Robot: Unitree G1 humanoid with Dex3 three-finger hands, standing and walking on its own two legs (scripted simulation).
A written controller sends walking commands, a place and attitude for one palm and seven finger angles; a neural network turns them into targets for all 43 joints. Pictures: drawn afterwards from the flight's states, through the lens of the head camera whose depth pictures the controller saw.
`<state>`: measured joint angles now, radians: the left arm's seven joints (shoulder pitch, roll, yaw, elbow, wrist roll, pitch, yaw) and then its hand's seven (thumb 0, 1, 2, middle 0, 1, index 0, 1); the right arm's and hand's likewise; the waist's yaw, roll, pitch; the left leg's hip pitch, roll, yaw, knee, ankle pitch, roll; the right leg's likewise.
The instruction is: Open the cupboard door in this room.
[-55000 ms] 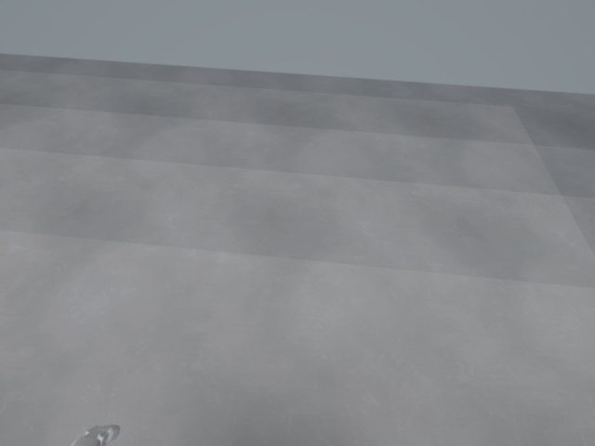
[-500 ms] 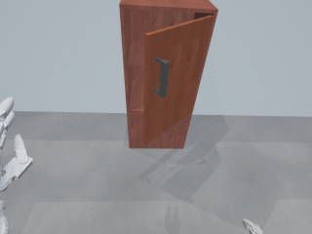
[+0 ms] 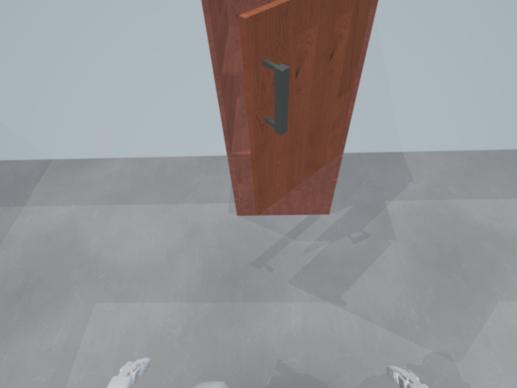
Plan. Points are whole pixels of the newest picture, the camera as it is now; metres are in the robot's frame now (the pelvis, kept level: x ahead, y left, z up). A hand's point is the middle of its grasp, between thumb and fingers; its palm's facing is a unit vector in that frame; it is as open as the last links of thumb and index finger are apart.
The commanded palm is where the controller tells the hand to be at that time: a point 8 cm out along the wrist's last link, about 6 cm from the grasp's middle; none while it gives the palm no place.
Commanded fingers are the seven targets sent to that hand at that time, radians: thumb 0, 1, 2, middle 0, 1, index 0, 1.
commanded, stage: let the arm hang, fingers relaxed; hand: left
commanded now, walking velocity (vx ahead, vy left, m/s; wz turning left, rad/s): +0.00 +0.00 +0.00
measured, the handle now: (275, 98) +0.66 -0.01 +0.08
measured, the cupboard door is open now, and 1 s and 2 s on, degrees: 42 42 42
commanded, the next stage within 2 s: look to check the result in 0.88 s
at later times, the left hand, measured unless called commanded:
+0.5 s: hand out of the picture -0.01 +0.19 -0.16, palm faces +0.03 -0.98 -0.21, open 7.3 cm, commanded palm none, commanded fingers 0.00 0.90 0.90 -0.20 -0.30 -0.20 -0.30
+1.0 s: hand out of the picture +0.00 +0.18 -0.16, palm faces +0.03 -0.99 -0.16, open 7.4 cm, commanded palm none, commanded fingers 0.00 0.90 0.90 -0.20 -0.30 -0.20 -0.30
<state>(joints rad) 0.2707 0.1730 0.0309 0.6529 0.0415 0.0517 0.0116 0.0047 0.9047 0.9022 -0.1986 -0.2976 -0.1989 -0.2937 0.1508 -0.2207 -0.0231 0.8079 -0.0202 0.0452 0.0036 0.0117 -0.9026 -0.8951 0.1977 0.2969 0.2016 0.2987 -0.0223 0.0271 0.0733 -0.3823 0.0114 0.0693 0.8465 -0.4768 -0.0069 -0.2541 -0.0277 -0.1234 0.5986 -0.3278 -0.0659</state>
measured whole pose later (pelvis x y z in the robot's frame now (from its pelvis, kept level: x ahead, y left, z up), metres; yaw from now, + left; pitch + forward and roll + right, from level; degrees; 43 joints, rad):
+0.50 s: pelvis +0.02 +0.02 +0.01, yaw -1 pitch -2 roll +0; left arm 0.31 0.13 0.00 1.18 0.01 -0.01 0.03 0.00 0.91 0.90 -0.20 -0.30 -0.20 -0.29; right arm 0.29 -0.13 0.02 1.17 -0.01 0.01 -0.04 0.01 -0.91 -0.90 0.20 0.30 0.20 0.30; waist 0.00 0.04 0.05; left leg -0.15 -0.01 0.08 0.40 -0.22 0.03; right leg -0.12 -0.01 -0.12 0.40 -0.25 -0.03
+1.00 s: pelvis +0.02 +0.03 +0.01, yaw -1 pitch -2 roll +0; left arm 0.31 0.10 0.01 1.18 0.01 -0.01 0.03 0.00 0.91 0.90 -0.20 -0.30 -0.20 -0.29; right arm 0.30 -0.11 0.01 1.18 -0.02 0.00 -0.04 0.00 -0.91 -0.90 0.19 0.30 0.20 0.30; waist -0.01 0.02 0.04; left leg -0.15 -0.02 0.09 0.40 -0.23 0.05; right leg -0.12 -0.02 -0.10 0.41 -0.26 -0.01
